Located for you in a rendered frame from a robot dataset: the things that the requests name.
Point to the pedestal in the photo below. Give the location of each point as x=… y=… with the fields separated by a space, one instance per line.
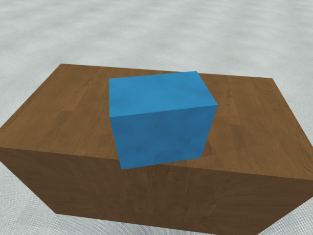
x=256 y=166

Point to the carton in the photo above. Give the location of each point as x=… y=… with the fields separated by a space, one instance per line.
x=160 y=118

